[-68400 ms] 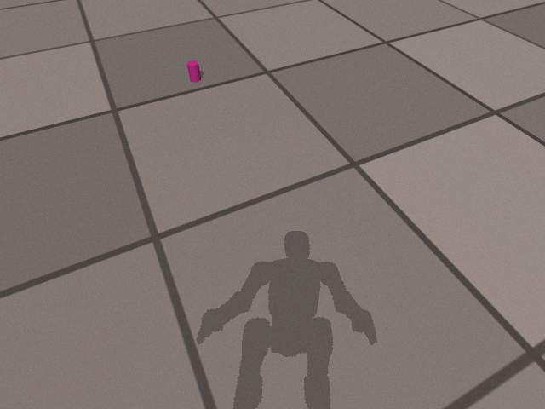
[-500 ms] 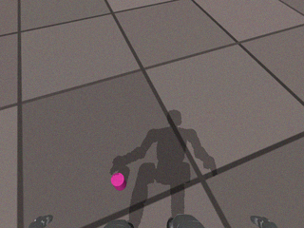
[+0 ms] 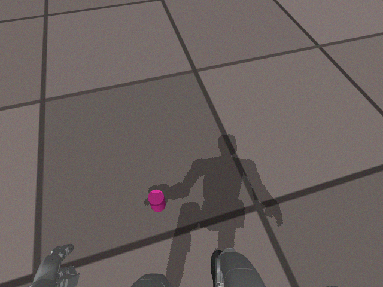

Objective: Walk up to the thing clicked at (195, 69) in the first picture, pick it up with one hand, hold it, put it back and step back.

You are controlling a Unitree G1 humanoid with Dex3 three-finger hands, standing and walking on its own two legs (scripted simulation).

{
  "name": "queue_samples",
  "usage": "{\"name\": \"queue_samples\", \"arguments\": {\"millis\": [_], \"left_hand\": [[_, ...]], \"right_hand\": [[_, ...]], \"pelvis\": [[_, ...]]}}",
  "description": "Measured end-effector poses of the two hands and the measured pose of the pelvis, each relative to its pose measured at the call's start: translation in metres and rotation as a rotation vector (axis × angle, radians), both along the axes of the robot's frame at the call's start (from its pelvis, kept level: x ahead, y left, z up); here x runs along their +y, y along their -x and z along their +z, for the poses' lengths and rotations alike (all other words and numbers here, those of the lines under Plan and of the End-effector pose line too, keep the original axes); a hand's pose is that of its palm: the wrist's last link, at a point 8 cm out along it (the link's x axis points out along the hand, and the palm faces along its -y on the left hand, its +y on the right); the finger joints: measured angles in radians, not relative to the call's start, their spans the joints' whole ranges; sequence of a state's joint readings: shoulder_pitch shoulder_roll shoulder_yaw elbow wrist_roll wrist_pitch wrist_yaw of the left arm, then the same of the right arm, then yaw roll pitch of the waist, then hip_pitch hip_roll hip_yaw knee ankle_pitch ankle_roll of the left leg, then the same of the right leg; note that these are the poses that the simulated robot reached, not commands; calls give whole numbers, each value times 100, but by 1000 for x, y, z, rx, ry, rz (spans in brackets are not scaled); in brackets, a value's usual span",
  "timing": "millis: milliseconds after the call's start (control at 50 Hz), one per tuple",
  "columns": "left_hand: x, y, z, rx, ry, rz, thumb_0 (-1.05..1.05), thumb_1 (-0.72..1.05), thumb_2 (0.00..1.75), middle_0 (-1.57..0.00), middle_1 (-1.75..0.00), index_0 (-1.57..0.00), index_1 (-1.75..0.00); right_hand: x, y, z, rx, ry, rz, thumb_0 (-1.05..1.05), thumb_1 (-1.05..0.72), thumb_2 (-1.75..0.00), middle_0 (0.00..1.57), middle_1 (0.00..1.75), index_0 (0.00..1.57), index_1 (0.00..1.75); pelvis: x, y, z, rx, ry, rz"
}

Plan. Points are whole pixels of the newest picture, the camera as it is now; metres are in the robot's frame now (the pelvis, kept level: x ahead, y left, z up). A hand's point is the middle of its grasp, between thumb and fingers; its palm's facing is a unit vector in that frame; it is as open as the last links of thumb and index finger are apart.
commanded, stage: step back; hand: left
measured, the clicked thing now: (157, 201) +0.49 +0.17 -0.69
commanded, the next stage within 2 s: none
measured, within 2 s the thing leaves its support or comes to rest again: neither
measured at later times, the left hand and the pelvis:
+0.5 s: hand out of the picture -0.01 +0.26 -0.13, palm faces -0.11 -0.91 -0.40, open 7.3 cm; pelvis -0.11 +0.01 +0.01, yaw -7 degrees
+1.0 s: hand out of the picture -0.13 +0.30 -0.14, palm faces -0.10 -0.93 -0.37, open 7.3 cm; pelvis -0.26 +0.04 +0.02, yaw -6 degrees
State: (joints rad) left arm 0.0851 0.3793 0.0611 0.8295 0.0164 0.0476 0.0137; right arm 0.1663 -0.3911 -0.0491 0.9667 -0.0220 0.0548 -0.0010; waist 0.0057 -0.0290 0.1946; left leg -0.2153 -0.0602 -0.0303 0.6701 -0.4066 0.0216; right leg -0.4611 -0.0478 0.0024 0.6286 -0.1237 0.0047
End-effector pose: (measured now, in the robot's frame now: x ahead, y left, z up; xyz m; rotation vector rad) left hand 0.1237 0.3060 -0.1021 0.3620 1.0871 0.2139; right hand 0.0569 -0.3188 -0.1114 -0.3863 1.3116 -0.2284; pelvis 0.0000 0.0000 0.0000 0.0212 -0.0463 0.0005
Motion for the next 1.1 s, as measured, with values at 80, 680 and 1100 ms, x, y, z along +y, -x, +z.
{"name": "queue_samples", "arguments": {"millis": [80, 680, 1100], "left_hand": [[7, 20, -1, 40, 25, -4, 0, 91, 89, -20, -30, -21, -30], [10, 138, 26, -28, -34, -99, 1, 90, 89, -21, -30, -21, -30], [29, 307, -6, 137, -10, -93, 0, 91, 89, -20, -30, -20, -30]], "right_hand": [[13, 27, 19, -23, 5, -24, 0, -90, -90, 20, 30, 21, 30], [26, 157, 4, -102, -27, -59, 0, -90, -90, 20, 30, 21, 30], [21, 278, 31, -213, 45, -53, 0, -90, -90, 21, 30, 21, 30]], "pelvis": [[11, 14, 10, -8, 41, -7], [24, 160, 11, 23, 9, -77], [27, 298, 7, 10, 24, -155]]}}
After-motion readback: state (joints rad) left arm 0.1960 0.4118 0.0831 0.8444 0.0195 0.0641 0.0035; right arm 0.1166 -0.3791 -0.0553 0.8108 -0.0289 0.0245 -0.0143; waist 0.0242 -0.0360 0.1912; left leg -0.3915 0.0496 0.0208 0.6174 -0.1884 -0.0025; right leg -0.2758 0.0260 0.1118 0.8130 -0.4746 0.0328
